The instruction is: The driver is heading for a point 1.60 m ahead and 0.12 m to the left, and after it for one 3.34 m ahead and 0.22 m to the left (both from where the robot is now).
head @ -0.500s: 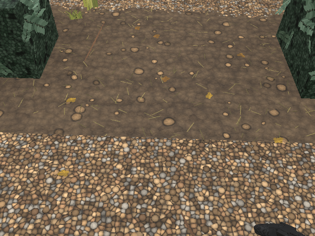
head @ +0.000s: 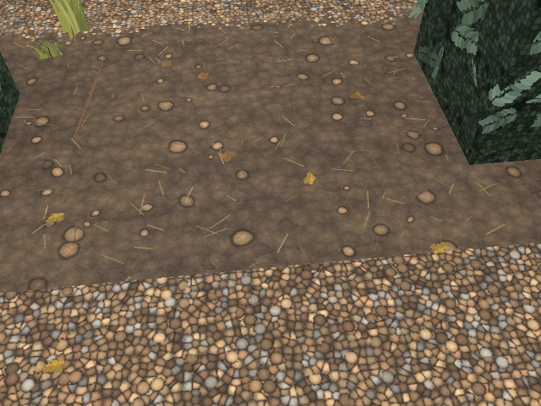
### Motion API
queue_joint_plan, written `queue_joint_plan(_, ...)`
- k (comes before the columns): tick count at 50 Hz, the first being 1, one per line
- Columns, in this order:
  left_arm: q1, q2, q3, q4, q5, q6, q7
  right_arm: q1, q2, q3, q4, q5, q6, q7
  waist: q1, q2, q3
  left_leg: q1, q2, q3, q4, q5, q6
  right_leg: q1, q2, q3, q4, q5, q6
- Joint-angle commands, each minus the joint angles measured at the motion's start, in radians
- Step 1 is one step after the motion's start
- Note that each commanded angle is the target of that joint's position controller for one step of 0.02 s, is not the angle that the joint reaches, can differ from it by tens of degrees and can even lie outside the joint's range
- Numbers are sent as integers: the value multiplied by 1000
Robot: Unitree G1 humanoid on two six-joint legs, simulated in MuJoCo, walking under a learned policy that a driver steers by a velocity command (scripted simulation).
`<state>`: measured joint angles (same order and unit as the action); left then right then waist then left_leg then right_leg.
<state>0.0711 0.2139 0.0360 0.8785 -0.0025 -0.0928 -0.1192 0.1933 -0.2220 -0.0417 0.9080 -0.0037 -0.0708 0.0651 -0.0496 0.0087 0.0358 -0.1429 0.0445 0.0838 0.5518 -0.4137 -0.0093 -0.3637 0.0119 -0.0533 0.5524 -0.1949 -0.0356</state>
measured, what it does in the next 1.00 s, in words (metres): stands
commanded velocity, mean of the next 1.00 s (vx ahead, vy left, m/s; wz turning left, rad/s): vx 0.06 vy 0.00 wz -0.01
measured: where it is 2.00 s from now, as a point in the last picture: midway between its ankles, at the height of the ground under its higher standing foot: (252, 401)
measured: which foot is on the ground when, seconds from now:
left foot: down 0.00-1.00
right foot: down 0.00-1.00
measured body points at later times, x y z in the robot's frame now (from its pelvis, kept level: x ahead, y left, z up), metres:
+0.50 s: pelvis +0.00 +0.00 +0.00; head +0.02 +0.00 +0.45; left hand +0.13 +0.25 -0.12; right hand +0.07 -0.26 -0.14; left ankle -0.07 +0.11 -0.73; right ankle +0.06 -0.10 -0.73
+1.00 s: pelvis +0.04 -0.01 +0.00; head +0.04 -0.02 +0.45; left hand +0.11 +0.26 -0.13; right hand +0.02 -0.27 -0.15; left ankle -0.08 +0.11 -0.73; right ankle +0.06 -0.10 -0.73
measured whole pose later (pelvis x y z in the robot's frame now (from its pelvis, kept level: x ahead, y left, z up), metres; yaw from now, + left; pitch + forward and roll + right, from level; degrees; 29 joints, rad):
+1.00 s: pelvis +0.04 -0.01 +0.00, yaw +1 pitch -2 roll -1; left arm 0.21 0.25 0.08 1.01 0.04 -0.09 -0.03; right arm 0.37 -0.23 -0.06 1.05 -0.05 -0.07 0.02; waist -0.03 0.03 0.04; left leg -0.01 0.08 0.07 0.49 -0.45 0.03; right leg -0.26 0.05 -0.08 0.57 -0.32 -0.11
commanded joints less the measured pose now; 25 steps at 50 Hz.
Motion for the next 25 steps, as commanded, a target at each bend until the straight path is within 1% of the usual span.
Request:
queue_joint_plan(1, -7, 134, 34, -50, 0, -14, 8, 77, -117, -36, -19, 4, 2, 6, 6, -9, -132, -111, 27, -14, -63, 306, 3, 254, -84, 105, -26, 438, -60)
queue_joint_plan(2, -5, 136, 35, -44, -2, -13, 11, 61, -122, -40, -23, 1, 5, 8, 7, -13, -127, -111, 27, -12, -64, 296, 0, 251, -79, 104, -27, 426, -56)
queue_joint_plan(5, -10, 138, 37, -37, -4, -11, 15, 42, -111, -41, -21, -4, 9, 10, 11, -9, -112, -114, 31, -13, -73, 277, -1, 246, -67, 94, -32, 379, -50)
queue_joint_plan(11, -18, 155, 43, -23, -5, -10, 22, 10, -125, -47, -11, -5, 11, 13, 21, -1, -77, -129, 31, -11, -102, 216, 7, 240, -49, 83, -57, 252, -41)
queue_joint_plan(19, -6, 169, 44, 7, -4, -8, 28, 11, -126, -43, 15, -7, 13, 16, 31, 2, -47, -139, 34, -11, -136, 172, 18, 249, -35, 76, -89, 159, -38)
queue_joint_plan(25, 7, 169, 42, 35, -3, -7, 30, 25, -123, -38, 36, -8, 16, 17, 35, 7, -31, -146, 34, -9, -150, 152, 23, 255, -30, 75, -106, 124, -36)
